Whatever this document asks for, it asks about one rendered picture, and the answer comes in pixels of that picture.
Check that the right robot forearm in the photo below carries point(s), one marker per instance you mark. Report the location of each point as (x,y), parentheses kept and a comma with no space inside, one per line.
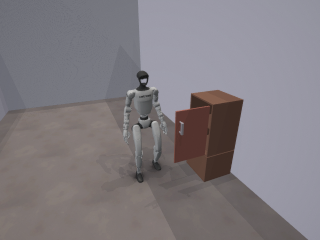
(126,120)

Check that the right robot upper arm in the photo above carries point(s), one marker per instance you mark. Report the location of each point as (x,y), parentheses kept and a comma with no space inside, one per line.
(129,96)

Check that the left robot foot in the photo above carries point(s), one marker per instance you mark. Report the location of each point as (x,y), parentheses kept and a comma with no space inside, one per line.
(156,165)

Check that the left robot forearm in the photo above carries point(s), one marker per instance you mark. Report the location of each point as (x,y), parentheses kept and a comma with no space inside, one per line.
(159,113)

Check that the cupboard door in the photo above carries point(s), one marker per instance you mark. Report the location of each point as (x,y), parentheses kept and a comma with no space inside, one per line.
(192,143)

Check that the left robot upper arm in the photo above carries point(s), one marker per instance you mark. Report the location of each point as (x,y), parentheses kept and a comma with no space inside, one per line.
(155,97)

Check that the right robot hand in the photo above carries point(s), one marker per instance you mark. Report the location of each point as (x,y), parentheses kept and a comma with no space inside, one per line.
(125,134)

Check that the handle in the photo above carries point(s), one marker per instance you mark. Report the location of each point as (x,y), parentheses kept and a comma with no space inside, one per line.
(181,128)

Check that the left robot thigh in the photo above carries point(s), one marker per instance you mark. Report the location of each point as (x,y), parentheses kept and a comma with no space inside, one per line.
(156,135)

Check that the left robot hand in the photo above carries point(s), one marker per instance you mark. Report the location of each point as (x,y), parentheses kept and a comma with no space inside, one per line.
(163,126)

